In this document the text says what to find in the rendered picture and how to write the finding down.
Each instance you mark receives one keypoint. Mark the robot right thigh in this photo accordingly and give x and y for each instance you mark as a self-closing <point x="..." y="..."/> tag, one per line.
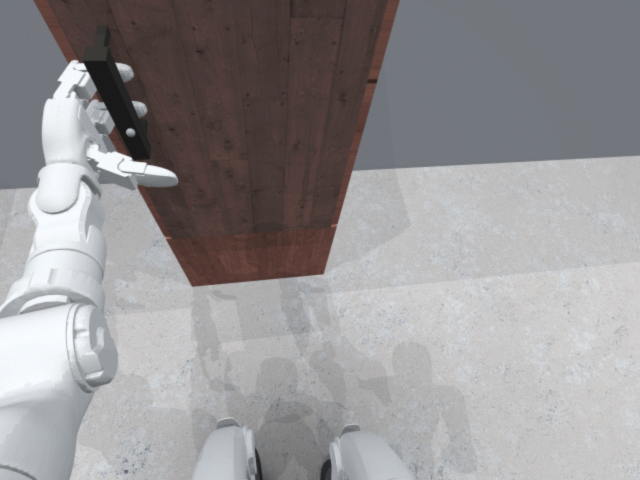
<point x="361" y="455"/>

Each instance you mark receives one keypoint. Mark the left robot upper arm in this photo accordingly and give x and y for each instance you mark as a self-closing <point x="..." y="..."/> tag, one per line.
<point x="51" y="363"/>

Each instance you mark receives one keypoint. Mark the cupboard door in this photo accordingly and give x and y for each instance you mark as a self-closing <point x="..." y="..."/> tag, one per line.
<point x="252" y="104"/>

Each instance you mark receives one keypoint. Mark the robot thigh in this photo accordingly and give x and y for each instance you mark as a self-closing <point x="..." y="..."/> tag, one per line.
<point x="361" y="455"/>
<point x="228" y="454"/>

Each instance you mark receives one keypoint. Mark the handle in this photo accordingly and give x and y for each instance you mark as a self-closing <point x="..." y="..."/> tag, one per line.
<point x="101" y="67"/>

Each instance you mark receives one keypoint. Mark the robot left thigh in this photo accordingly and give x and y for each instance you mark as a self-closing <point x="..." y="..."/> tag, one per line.
<point x="228" y="454"/>

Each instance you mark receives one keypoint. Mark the left robot forearm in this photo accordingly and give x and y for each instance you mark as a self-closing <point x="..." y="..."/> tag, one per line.
<point x="67" y="259"/>

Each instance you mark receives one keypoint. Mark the robot left hand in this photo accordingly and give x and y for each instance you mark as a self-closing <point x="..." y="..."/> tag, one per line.
<point x="68" y="132"/>

